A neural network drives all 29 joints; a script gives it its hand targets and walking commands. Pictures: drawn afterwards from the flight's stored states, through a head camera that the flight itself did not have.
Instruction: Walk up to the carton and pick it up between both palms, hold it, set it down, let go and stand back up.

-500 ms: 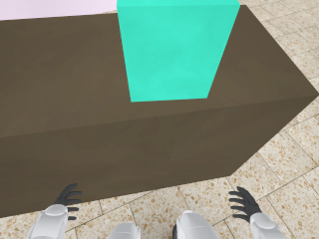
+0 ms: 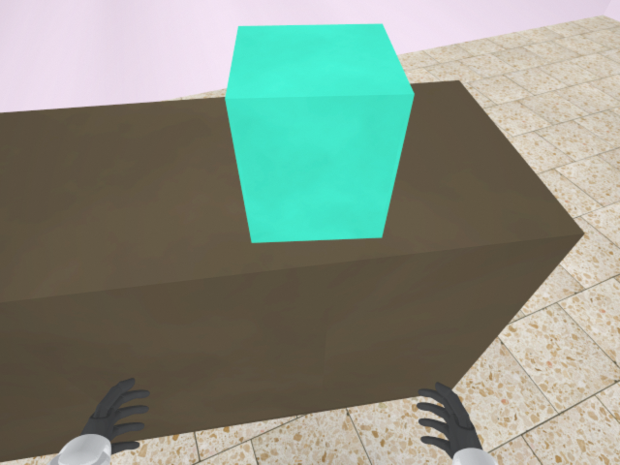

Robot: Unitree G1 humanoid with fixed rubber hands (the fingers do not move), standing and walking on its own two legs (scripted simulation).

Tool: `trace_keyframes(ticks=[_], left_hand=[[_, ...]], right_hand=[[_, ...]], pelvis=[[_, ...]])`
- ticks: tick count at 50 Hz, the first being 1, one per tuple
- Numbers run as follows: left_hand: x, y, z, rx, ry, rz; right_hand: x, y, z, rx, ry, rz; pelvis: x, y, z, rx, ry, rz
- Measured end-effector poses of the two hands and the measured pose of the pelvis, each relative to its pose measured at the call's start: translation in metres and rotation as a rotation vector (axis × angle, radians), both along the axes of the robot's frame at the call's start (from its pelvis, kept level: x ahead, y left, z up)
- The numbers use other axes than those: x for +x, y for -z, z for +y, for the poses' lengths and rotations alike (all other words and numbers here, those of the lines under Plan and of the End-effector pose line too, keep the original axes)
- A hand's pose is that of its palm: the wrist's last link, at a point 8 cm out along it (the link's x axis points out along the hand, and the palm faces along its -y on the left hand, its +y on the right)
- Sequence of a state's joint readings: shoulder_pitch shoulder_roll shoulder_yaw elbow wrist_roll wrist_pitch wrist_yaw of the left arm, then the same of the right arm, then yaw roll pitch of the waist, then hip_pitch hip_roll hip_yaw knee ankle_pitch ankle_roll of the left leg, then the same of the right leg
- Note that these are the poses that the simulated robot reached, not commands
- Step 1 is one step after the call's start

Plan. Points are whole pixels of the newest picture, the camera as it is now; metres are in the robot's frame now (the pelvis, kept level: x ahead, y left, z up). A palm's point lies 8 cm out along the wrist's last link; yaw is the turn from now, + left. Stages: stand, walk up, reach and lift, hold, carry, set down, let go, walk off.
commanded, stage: reach and lift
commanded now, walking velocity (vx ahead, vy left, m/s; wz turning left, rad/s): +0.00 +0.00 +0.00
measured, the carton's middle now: (314, 138) +0.54 +0.00 +0.13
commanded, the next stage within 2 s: none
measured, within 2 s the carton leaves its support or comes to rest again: neither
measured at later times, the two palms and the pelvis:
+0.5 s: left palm (92, 412) +0.19 +0.26 +0.01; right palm (464, 405) +0.19 -0.18 +0.00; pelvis +0.02 +0.01 +0.01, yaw +0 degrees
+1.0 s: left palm (91, 337) +0.25 +0.25 +0.07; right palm (461, 332) +0.25 -0.17 +0.06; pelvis +0.03 +0.03 +0.01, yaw +0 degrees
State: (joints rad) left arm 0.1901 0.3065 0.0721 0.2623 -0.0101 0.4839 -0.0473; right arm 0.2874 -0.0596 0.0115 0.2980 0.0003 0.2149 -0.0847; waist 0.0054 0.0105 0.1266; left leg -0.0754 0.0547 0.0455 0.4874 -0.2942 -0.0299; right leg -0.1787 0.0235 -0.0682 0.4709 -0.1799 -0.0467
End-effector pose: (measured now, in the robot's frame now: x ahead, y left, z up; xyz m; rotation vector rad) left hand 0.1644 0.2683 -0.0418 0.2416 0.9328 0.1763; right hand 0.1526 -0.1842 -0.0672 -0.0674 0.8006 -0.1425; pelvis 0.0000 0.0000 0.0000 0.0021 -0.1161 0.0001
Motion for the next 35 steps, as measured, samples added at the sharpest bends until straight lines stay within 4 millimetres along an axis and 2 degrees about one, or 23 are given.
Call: trace_keyframes(ticks=[4,10,15,25,35], left_hand=[[0.001,-0.008,-0.003,-0.022,0.002,-0.024],[-0.01,-0.008,-0.004,-0.051,-0.03,-0.048],[-0.01,-0.013,-0.004,-0.065,-0.047,-0.107],[0.022,-0.047,-0.006,-0.088,-0.037,-0.259],[0.045,-0.072,-0.005,-0.116,-0.019,-0.336]], right_hand=[[-0.002,-0.01,0.001,0.003,0.012,-0.018],[-0.008,-0.022,-0.003,-0.02,0.011,-0.023],[0.0,-0.036,-0.005,-0.028,0.008,-0.064],[0.034,-0.063,0.008,0.034,0.011,-0.176],[0.053,-0.082,0.011,0.052,0.023,-0.245]], pelvis=[[0.003,-0.004,0.003,0.0,0.006,-0.013],[0.009,-0.006,0.008,-0.003,0.006,-0.012],[0.012,-0.007,0.01,-0.006,0.0,0.002],[0.019,-0.01,0.015,-0.01,-0.003,0.037],[0.026,-0.012,0.025,-0.014,0.005,0.076]])
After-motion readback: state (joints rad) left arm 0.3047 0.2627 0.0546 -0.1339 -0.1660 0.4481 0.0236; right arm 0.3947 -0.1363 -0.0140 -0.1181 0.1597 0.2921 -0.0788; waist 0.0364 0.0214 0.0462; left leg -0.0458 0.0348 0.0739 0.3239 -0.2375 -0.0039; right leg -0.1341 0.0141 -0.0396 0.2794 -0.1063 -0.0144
